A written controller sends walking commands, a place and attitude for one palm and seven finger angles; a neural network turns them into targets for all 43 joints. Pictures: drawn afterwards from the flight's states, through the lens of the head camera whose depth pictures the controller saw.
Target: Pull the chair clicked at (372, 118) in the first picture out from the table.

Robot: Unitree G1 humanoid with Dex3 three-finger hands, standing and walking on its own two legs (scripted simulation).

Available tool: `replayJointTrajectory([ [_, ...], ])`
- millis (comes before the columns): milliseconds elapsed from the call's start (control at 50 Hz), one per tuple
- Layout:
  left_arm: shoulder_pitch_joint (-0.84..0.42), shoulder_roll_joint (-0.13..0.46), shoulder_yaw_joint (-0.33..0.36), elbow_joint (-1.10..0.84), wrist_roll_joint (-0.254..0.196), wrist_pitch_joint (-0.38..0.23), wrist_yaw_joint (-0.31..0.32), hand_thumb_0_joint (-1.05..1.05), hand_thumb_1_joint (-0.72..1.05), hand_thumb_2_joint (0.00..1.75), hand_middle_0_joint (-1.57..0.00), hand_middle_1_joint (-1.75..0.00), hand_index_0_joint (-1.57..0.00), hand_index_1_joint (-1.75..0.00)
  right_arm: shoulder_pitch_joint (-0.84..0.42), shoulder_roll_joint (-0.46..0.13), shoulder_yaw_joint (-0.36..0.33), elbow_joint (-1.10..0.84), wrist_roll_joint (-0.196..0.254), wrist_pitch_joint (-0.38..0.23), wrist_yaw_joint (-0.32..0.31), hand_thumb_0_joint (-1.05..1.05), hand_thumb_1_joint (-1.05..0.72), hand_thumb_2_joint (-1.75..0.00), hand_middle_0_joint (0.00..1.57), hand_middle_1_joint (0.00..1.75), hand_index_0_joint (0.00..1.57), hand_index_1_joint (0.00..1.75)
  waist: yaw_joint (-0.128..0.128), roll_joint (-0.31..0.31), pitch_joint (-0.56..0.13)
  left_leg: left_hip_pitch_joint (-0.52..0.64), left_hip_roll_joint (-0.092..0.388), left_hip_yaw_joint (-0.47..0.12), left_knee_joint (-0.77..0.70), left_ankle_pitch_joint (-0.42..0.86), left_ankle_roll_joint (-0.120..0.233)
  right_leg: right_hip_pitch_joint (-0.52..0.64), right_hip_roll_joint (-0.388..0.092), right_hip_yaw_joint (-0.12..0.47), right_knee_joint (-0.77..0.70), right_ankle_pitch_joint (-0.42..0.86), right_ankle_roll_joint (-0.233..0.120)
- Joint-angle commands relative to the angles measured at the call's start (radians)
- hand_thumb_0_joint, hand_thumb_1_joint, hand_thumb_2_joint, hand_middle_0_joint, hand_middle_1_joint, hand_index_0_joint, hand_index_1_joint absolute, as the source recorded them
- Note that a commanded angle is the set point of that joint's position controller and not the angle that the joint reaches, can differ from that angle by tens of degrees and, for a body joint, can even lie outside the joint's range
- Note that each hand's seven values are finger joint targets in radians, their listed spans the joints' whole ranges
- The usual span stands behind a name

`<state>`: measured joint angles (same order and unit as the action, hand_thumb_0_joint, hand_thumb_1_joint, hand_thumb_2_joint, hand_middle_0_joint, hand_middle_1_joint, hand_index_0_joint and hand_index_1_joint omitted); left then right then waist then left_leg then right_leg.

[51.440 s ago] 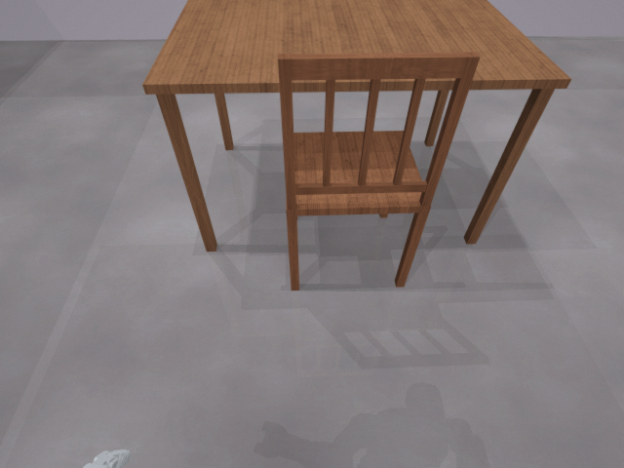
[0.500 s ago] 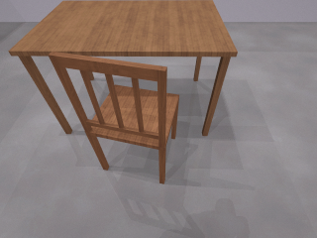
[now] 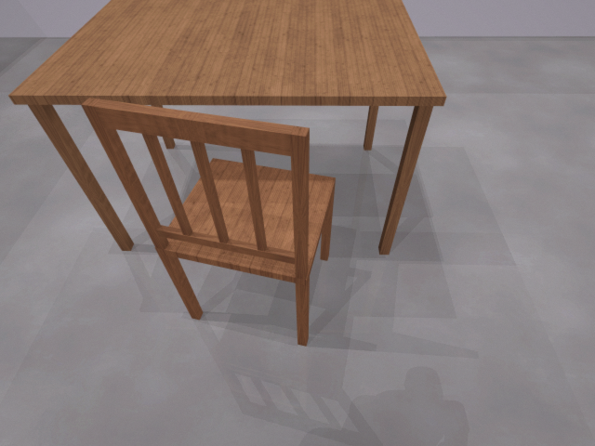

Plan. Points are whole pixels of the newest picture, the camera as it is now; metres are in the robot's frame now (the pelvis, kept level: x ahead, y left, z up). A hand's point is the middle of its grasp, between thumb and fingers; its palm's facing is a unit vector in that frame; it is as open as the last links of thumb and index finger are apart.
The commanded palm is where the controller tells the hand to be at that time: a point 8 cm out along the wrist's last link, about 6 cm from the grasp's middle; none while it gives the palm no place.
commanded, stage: look to check the result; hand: left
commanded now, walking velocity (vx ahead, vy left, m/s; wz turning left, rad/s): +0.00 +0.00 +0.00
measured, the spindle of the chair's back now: (212, 196) +0.62 +0.23 -0.09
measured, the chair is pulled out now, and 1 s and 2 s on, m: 0.15 0.15 0.15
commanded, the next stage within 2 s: take the last steps up to it in 0.28 s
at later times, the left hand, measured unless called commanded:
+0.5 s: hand out of the picture -0.01 +0.15 -0.17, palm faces +0.05 -0.98 -0.18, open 7.4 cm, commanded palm none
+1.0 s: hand out of the picture +0.04 +0.09 -0.17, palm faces +0.04 -0.98 -0.20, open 7.4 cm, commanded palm none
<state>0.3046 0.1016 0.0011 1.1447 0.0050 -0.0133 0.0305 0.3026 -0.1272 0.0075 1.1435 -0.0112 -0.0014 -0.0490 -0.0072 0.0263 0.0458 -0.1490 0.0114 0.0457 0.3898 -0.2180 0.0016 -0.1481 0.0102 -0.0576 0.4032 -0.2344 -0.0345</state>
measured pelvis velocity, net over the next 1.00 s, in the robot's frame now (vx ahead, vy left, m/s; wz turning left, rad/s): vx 0.08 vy -0.07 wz -0.04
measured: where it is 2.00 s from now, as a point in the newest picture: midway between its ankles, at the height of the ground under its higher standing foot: outside the picture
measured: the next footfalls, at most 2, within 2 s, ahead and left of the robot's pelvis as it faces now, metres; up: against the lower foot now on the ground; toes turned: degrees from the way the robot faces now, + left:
left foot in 1.20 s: +0.24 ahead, +0.01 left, +0.00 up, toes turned +0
right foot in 1.42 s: +0.19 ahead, -0.22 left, +0.00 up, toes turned -2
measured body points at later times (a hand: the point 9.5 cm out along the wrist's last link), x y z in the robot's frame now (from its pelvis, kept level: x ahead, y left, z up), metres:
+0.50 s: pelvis +0.01 -0.01 +0.00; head +0.02 -0.03 +0.45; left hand -0.01 +0.20 -0.16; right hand -0.02 -0.22 -0.17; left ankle +0.00 +0.12 -0.74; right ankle -0.01 -0.09 -0.74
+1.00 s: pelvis +0.08 -0.07 -0.01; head +0.11 -0.09 +0.44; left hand +0.04 +0.14 -0.16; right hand +0.08 -0.29 -0.17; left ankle +0.08 +0.07 -0.68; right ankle -0.01 -0.09 -0.74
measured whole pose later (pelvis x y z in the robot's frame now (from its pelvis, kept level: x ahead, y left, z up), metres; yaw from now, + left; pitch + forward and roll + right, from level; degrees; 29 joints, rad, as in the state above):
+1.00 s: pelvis +0.08 -0.07 -0.01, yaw -2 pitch +0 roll +2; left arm 0.38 0.10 0.04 1.12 0.02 -0.04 0.03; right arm 0.25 -0.15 -0.05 1.11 -0.02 0.02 -0.04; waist 0.00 0.00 0.06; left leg -0.45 0.04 0.08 1.00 -0.43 0.01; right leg -0.03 0.09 -0.03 0.38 -0.35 -0.14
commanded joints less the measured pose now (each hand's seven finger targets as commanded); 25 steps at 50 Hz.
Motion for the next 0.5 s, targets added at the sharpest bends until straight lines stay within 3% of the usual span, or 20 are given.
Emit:
replayJointTrajectory([
  [0, 0.084, 0.106, 0.02, -0.012, -0.002, -0.008, 0.01, 0.0, 0.9, 0.9, -0.2, -0.3, -0.2, -0.3, 0.094, -0.073, -0.013, -0.008, -0.002, -0.011, -0.001, 0.0, -0.9, -0.9, 0.2, 0.3, 0.2, 0.3, -0.001, -0.024, 0.046, -0.008, 0.082, -0.081, -0.064, 0.137, 0.033, -0.043, -0.101, 0.105, -0.09, 0.116, -0.013],
  [140, 0.086, 0.11, 0.02, -0.012, -0.002, -0.008, 0.01, 0.0, 0.9, 0.9, -0.2, -0.3, -0.2, -0.3, 0.093, -0.075, -0.014, -0.009, 0.0, -0.009, -0.002, 0.0, -0.9, -0.9, 0.2, 0.3, 0.2, 0.3, 0.001, -0.047, 0.046, -0.001, 0.084, -0.081, -0.063, 0.128, 0.031, -0.045, -0.099, 0.104, -0.098, 0.104, -0.012],
  [400, 0.086, 0.108, 0.023, -0.012, -0.003, -0.01, 0.01, 0.0, 0.9, 0.9, -0.2, -0.3, -0.2, -0.3, 0.101, -0.073, -0.012, -0.002, -0.002, -0.013, -0.005, 0.0, -0.9, -0.9, 0.2, 0.3, 0.2, 0.3, 0.0, -0.018, 0.033, 0.01, 0.084, -0.078, -0.062, 0.164, 0.029, -0.017, -0.101, 0.103, -0.095, 0.151, -0.015],
  [480, 0.084, 0.109, 0.031, -0.005, 0.002, 0.002, 0.004, 0.0, 0.9, 0.9, -0.2, -0.3, -0.2, -0.3, 0.119, -0.08, -0.023, 0.012, -0.009, -0.002, -0.003, 0.0, -0.9, -0.9, 0.2, 0.3, 0.2, 0.3, -0.011, -0.036, 0.062, -0.002, 0.084, -0.063, -0.042, -0.03, 0.035, -0.066, -0.083, 0.104, -0.087, -0.073, -0.027],
])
